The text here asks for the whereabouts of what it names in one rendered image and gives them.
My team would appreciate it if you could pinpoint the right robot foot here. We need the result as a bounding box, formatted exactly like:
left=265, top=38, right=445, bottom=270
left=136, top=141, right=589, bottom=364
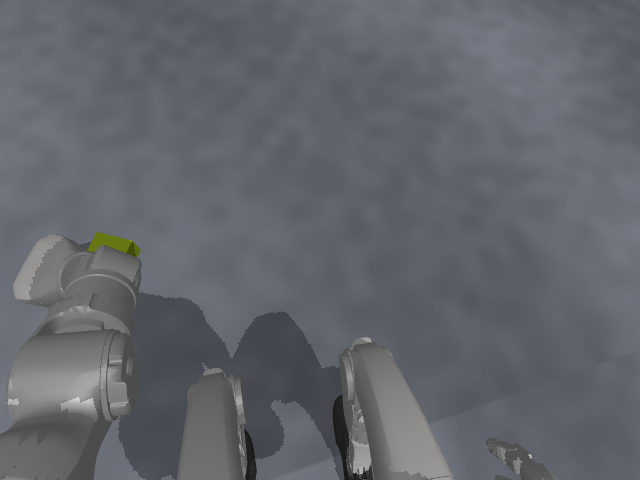
left=333, top=395, right=373, bottom=480

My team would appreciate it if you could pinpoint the left robot arm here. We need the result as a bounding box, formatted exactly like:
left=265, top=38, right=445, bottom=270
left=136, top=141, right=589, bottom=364
left=0, top=245, right=142, bottom=480

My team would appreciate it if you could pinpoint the right robot hand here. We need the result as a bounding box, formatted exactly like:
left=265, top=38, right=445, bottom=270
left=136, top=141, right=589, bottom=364
left=486, top=438, right=556, bottom=480

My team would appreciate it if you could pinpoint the small box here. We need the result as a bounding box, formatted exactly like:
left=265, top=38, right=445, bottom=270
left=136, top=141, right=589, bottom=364
left=87, top=232, right=141, bottom=257

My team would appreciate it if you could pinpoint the left robot hand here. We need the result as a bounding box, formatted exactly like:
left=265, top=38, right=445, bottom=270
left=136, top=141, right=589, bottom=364
left=13, top=234, right=86, bottom=308

